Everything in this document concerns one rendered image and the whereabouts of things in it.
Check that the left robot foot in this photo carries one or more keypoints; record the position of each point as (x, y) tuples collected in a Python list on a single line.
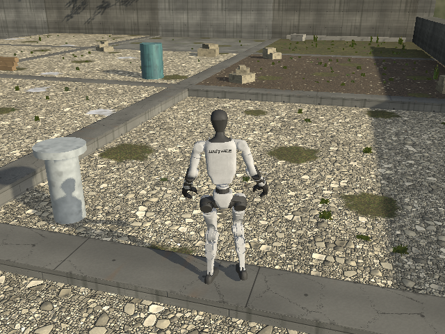
[(208, 278)]

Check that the robot left upper arm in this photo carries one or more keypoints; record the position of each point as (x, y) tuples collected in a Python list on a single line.
[(195, 158)]

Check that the left robot hand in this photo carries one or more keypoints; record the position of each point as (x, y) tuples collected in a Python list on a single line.
[(184, 192)]

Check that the robot right upper arm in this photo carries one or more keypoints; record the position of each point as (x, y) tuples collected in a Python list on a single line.
[(247, 156)]

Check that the robot left forearm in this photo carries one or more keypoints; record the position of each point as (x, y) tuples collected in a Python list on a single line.
[(188, 180)]

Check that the robot head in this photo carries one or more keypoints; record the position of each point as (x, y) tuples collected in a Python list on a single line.
[(219, 122)]

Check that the right robot hand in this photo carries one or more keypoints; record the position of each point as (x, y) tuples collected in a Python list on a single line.
[(265, 189)]

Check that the robot right forearm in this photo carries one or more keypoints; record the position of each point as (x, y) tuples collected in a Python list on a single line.
[(258, 178)]

